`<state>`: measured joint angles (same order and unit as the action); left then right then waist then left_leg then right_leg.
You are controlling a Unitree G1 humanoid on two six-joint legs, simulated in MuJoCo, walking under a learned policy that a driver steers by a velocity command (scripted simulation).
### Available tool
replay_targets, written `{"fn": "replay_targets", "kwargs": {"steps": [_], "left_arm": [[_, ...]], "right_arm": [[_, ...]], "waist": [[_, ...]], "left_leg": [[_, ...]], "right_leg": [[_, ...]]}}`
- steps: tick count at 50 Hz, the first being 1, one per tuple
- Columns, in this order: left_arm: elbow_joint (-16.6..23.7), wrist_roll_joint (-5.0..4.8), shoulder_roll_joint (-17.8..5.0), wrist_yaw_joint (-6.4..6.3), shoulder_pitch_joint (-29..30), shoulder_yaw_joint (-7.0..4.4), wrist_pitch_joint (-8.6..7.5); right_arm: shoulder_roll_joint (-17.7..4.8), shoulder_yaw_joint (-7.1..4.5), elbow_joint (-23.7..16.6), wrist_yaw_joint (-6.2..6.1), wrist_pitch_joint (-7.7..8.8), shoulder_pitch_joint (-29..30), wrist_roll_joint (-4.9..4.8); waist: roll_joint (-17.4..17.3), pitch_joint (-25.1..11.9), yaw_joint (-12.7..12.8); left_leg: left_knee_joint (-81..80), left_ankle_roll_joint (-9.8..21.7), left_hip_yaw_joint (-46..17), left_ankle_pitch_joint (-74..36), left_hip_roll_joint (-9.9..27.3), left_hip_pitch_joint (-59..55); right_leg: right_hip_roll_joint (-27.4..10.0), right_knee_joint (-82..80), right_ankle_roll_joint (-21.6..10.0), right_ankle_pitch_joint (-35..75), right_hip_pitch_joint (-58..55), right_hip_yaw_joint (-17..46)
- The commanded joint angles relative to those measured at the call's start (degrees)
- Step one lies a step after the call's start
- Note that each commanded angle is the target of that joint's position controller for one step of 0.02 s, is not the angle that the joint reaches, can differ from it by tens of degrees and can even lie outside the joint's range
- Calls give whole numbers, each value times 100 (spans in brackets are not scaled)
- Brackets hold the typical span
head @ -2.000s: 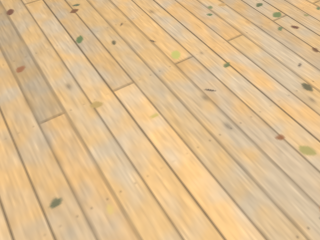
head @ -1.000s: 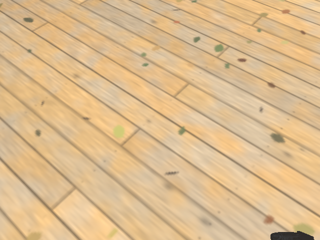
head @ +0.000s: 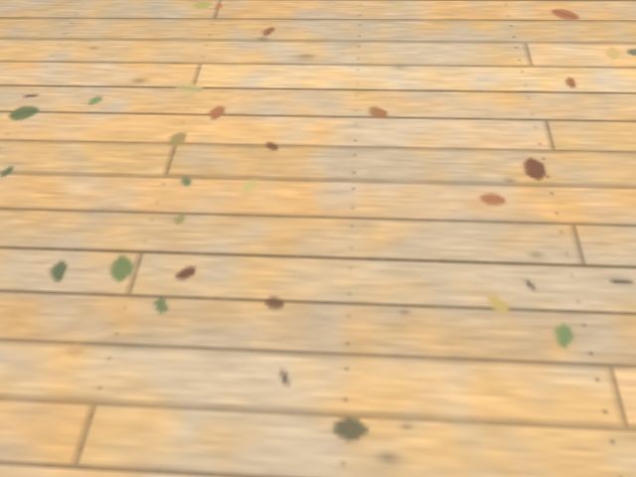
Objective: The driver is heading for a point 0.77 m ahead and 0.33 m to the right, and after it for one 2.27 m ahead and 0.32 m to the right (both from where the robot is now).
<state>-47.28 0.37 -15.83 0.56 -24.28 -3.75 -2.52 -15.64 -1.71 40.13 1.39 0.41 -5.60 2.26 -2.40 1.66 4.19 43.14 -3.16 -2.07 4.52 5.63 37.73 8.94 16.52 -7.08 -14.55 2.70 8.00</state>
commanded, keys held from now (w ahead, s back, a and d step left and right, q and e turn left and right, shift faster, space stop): w+e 1.00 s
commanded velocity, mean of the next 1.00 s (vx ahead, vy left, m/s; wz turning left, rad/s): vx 0.50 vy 0.00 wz -0.60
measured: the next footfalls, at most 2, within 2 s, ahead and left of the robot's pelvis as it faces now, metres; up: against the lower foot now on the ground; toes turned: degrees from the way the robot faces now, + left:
left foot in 0.14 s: +0.26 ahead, +0.13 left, +0.00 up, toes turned -7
right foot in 0.64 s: +0.46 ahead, -0.16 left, +0.00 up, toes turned -27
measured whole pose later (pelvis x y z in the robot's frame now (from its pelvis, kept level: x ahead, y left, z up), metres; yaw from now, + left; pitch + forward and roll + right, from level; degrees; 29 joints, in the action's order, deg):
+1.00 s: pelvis +0.50 -0.13 +0.00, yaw -36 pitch +2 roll +0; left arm -46.8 0.2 -15.8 0.7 -23.6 -3.5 -2.3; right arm -16.2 -2.0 40.0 1.2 -0.1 -7.0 2.5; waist -2.5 2.1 3.3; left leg 48.2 -3.4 -1.9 6.8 6.7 38.6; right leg 9.2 16.3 -7.6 -12.4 4.3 6.7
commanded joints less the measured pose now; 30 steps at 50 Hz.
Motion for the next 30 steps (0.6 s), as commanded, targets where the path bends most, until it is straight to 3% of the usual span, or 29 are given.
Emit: {"fn": "replay_targets", "kwargs": {"steps": [1,4,5,6,7,8,9,10,11,12,14,18,23,27,28,30], "left_arm": [[244,34,-967,-69,-319,-236,-66],[306,56,-1090,-126,-73,-262,-57],[347,61,-1141,-115,108,-269,-68],[355,29,-1151,-75,232,-262,-94],[424,-31,-914,-17,249,-192,-141],[636,-169,-343,-25,-37,-60,-164],[669,-8,-632,-44,-353,-77,-120],[488,107,-802,-59,-147,-110,-27],[480,133,-763,9,219,-98,8],[498,130,-651,64,347,-85,46],[502,188,-563,165,406,-65,170],[776,179,-435,282,998,-14,244],[1112,150,-227,402,1967,108,202],[1327,184,-228,468,2539,142,205],[1359,207,-263,457,2589,130,209],[1335,254,-353,393,2402,79,213]], "right_arm": [[-449,-71,-664,14,156,869,-46],[-589,-102,-641,-20,224,518,-73],[-690,-147,-511,-69,249,74,-80],[-816,-214,-301,-137,302,-634,-66],[-1137,-306,-189,-224,375,-1456,26],[-1633,-408,-228,-301,358,-1960,161],[-1631,-435,-217,-266,277,-1624,60],[-1042,-321,-304,-240,241,-1185,0],[-655,-224,-292,-211,247,-938,-41],[-530,-180,-253,-204,261,-819,-26],[-529,-175,-76,-198,356,-955,-64],[-610,-227,138,-120,517,-1214,-139],[-633,-245,331,-115,494,-1374,-127],[-838,-305,502,-166,448,-1653,-133],[-888,-316,555,-181,409,-1733,-132],[-1055,-343,638,-216,324,-1819,-124]], "waist": [[562,93,112],[699,45,-155],[722,-99,-375],[522,-436,-739],[76,-1076,-1101],[-969,-1794,-1078],[-1463,-1850,-674],[-513,-986,-545],[8,-417,-555],[-77,-191,-468],[-380,-51,-405],[-310,-43,-409],[-287,156,-561],[-287,303,-693],[-284,305,-699],[-361,90,-571]], "left_leg": [[-495,63,132,-156,-298,98],[-1086,246,75,211,-495,-915],[-1228,338,142,464,-650,-1674],[-1563,455,213,414,-723,-2682],[-1783,698,-508,948,36,-4003],[-2211,1089,-2674,1973,1620,-5402],[-2732,1471,-4359,2230,2063,-5157],[-2749,1441,-3657,2667,1871,-4370],[-2863,1343,-2706,2303,1527,-3678],[-3008,1192,-1970,1677,1240,-3292],[-3143,1129,-1082,504,972,-2952],[-3337,1246,-251,-695,1028,-3174],[-3388,1097,770,-1045,781,-3243],[-3278,956,1122,-1358,943,-3580],[-3119,924,1203,-1710,996,-3774],[-2327,848,1436,-3459,1041,-4105]], "right_leg": [[-1563,-27,-675,2505,-208,1257],[-1602,346,-393,2900,-53,1450],[-1518,697,-263,3370,176,1438],[-1242,1517,-122,3668,398,1263],[-843,2900,38,2903,1005,915],[-90,4624,240,-252,2481,188],[-125,5356,238,-1648,3272,-7],[-573,5649,226,-1165,3446,-8],[-756,5450,263,-759,3344,-118],[-915,5193,305,-570,3206,-193],[-1040,5057,386,-424,3034,-324],[-1158,4818,460,133,3561,-395],[-1220,3305,504,1184,3518,-786],[-1159,2279,296,997,3108,-1221],[-1088,2124,212,773,3038,-1310],[-739,1904,-7,126,2546,-1533]]}}
Keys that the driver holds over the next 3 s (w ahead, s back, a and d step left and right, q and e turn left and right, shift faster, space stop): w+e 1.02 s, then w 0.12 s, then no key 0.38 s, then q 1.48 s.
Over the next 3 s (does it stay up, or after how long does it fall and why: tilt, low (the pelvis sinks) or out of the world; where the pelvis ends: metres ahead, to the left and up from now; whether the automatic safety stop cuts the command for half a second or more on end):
stays up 0.68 -0.21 0.00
